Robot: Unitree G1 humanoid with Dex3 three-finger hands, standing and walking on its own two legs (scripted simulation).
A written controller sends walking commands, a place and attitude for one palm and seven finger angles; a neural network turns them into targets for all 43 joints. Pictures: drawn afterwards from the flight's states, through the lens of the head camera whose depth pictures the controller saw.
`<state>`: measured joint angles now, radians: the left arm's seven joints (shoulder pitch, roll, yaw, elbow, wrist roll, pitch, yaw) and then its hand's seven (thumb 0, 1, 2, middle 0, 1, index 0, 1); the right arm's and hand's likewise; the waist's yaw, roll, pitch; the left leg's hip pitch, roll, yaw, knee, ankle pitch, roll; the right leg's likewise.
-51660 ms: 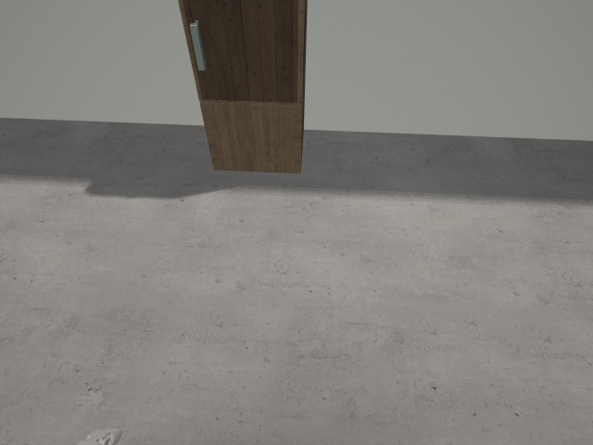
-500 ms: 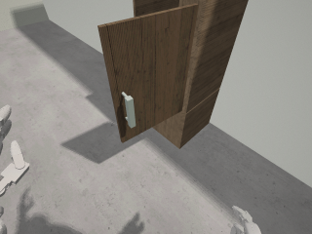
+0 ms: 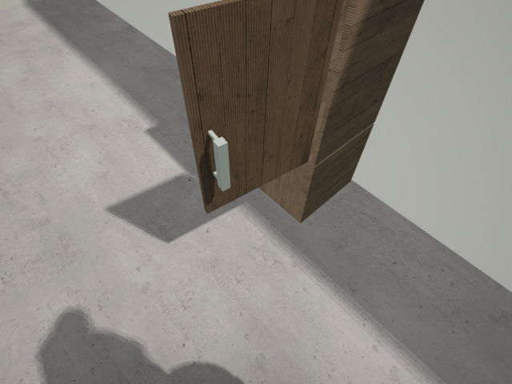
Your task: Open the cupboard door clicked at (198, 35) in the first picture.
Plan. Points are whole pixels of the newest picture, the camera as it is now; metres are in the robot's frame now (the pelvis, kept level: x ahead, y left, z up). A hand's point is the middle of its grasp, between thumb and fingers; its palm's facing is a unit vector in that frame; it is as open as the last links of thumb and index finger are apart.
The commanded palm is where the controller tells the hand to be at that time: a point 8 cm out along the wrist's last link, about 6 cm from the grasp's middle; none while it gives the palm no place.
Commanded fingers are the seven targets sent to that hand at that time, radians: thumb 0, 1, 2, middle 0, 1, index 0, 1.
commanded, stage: let the arm hang, fingers relaxed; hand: left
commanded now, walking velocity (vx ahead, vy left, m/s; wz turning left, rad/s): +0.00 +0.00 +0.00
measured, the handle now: (218, 160) +0.63 +0.14 -0.11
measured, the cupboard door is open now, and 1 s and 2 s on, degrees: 82 82 82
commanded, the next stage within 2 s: look to check the result in 0.60 s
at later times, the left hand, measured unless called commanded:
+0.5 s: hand out of the picture +0.05 +0.20 -0.17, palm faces +0.00 -0.97 -0.23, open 7.3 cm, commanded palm none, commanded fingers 0.00 0.90 0.90 -0.20 -0.30 -0.20 -0.30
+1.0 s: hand out of the picture +0.07 +0.22 -0.16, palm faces -0.01 -0.96 -0.30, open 7.3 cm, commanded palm none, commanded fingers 0.00 0.90 0.90 -0.20 -0.30 -0.20 -0.30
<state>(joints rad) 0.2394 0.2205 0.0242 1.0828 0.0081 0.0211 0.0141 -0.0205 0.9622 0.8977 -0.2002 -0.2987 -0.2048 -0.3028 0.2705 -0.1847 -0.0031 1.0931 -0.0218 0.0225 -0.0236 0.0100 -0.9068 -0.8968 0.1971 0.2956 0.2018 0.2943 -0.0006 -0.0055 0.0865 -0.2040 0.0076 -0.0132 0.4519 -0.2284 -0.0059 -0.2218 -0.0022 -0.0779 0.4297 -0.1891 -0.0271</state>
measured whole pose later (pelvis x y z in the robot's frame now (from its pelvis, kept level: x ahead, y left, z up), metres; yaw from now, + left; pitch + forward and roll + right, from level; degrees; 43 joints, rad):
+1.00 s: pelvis +0.01 +0.00 +0.01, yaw -1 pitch -2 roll +0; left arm 0.15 0.26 0.02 1.14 0.01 -0.01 0.01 0.00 0.91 0.90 -0.20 -0.30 -0.20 -0.30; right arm 0.18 -0.26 -0.01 1.13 -0.02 0.00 -0.02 0.01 -0.91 -0.90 0.20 0.30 0.20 0.29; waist -0.01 0.02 0.07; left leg -0.12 0.01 0.00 0.35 -0.20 -0.01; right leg -0.16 0.00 -0.06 0.37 -0.18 -0.03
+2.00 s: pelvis +0.04 -0.01 +0.01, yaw -1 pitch -1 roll +0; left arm 0.11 0.28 0.01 1.13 0.01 -0.01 0.01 0.00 0.91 0.90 -0.20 -0.30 -0.20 -0.30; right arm 0.13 -0.28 0.00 1.13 -0.02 -0.01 -0.02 0.01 -0.91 -0.90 0.20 0.30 0.20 0.29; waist -0.01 0.01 0.06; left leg -0.08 0.01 0.00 0.30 -0.21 -0.01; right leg -0.12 0.00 -0.07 0.33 -0.19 -0.03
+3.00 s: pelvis +0.03 +0.00 +0.00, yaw -5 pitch -1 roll +1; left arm 0.15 0.27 0.03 1.09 0.01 0.03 0.01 0.00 0.91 0.90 -0.20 -0.30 -0.20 -0.30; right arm 0.14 -0.26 -0.02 1.08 -0.02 0.01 -0.04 0.01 -0.91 -0.90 0.20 0.30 0.20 0.29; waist 0.01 0.00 0.07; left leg -0.12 0.03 0.08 0.39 -0.27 -0.02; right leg -0.21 0.02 0.01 0.45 -0.23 -0.03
